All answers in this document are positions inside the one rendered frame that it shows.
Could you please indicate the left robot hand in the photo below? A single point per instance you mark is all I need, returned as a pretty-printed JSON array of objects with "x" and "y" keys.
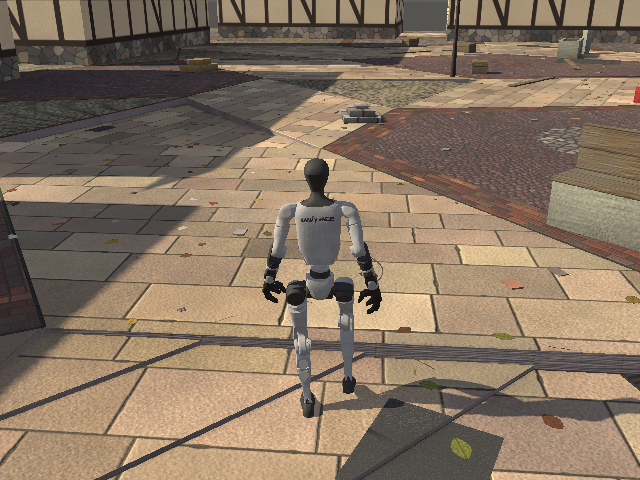
[{"x": 274, "y": 288}]

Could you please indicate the right robot hand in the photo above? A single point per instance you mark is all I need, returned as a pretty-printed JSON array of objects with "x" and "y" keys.
[{"x": 375, "y": 299}]

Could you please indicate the right robot upper arm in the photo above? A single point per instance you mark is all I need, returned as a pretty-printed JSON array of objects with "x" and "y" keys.
[{"x": 349, "y": 210}]

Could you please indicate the left robot upper arm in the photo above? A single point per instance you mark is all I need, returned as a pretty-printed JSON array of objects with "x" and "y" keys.
[{"x": 286, "y": 212}]

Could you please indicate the robot torso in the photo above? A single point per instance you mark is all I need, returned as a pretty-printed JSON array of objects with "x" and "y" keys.
[{"x": 318, "y": 234}]

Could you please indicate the robot left forearm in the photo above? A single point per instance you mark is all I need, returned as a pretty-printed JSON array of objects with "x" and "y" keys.
[{"x": 272, "y": 267}]

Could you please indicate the left robot thigh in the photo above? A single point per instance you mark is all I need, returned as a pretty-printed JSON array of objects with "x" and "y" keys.
[{"x": 297, "y": 305}]

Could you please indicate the robot right forearm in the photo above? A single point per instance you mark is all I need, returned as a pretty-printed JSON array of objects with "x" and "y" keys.
[{"x": 367, "y": 270}]

